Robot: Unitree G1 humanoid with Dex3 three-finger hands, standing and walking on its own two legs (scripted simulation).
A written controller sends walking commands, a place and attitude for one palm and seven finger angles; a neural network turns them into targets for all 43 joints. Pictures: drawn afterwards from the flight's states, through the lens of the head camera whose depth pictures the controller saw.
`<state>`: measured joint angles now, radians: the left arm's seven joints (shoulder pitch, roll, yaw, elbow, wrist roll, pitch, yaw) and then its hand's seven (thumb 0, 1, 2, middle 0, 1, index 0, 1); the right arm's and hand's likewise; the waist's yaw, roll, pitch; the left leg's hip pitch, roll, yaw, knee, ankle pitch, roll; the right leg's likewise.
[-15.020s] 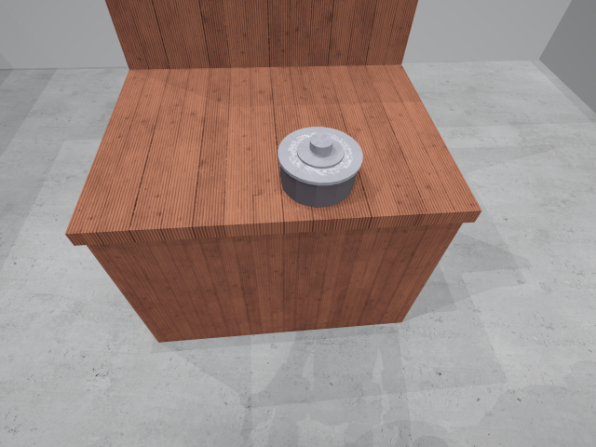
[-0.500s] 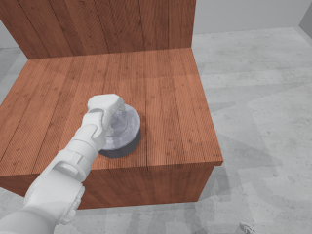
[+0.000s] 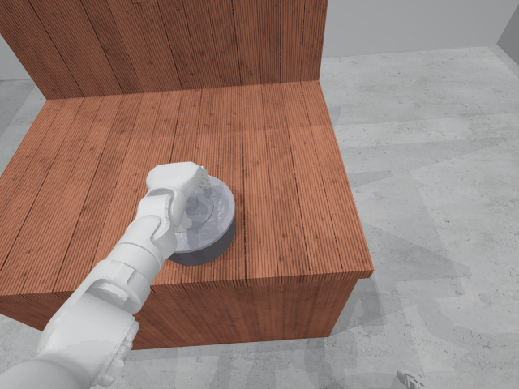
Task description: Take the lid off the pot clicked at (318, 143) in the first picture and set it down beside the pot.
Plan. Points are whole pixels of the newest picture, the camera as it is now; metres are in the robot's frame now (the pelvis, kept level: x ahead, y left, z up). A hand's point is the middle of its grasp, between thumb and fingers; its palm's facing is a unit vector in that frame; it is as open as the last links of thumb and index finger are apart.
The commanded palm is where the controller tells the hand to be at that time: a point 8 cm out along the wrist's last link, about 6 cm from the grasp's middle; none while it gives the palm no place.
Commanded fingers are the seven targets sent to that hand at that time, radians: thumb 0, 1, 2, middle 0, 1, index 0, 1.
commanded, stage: close the fingers and squeeze the knob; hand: left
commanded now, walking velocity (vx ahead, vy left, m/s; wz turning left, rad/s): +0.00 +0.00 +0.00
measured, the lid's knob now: (185, 201) +0.44 +0.15 +0.00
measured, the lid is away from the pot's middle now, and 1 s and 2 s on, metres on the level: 0.00 0.01 0.00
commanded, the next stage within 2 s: lift the lid straight up in 1.46 s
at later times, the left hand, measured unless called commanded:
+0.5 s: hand (179, 209) +0.41 +0.15 +0.02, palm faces -0.35 -0.06 -0.94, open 8.4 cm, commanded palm +0.40 +0.14 +0.08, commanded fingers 0.00 0.20 0.94 -0.64 -0.99 -0.64 -0.99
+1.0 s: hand (180, 210) +0.41 +0.15 +0.02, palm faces -0.35 -0.07 -0.93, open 7.5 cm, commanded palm +0.40 +0.15 +0.08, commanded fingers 0.00 0.41 0.87 -0.70 -1.00 -0.74 -1.01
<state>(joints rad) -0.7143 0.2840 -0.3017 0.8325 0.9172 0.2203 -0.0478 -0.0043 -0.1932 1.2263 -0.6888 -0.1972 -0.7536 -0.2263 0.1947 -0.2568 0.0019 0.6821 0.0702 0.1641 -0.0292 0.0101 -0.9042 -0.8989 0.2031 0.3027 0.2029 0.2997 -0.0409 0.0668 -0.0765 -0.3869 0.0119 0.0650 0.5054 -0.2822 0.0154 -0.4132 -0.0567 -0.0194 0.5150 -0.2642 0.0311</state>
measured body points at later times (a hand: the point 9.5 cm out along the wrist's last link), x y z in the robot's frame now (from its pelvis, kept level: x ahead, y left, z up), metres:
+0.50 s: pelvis +0.00 +0.00 +0.00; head +0.04 -0.03 +0.45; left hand +0.42 +0.15 +0.08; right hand +0.13 -0.25 -0.13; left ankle -0.03 +0.11 -0.73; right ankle -0.01 -0.14 -0.73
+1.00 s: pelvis -0.01 +0.00 +0.00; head +0.04 -0.03 +0.45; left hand +0.42 +0.15 +0.08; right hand +0.11 -0.25 -0.14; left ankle -0.03 +0.11 -0.73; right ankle -0.01 -0.14 -0.73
